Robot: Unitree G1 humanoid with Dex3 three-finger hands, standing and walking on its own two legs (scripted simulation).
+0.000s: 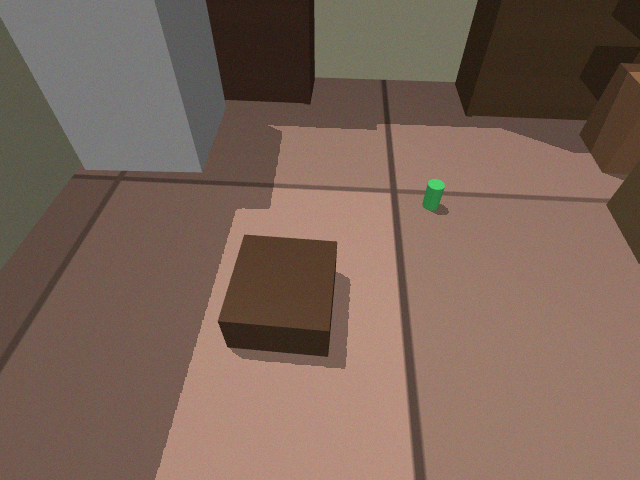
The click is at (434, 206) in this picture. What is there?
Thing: squat round
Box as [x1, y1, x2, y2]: [422, 179, 444, 210]
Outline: 437,179 432,179 428,182 422,205 429,210 437,208 443,190 443,182
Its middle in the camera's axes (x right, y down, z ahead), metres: +0.52 -0.19 +1.78
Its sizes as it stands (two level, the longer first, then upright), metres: 0.074 0.074 0.128
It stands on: the floor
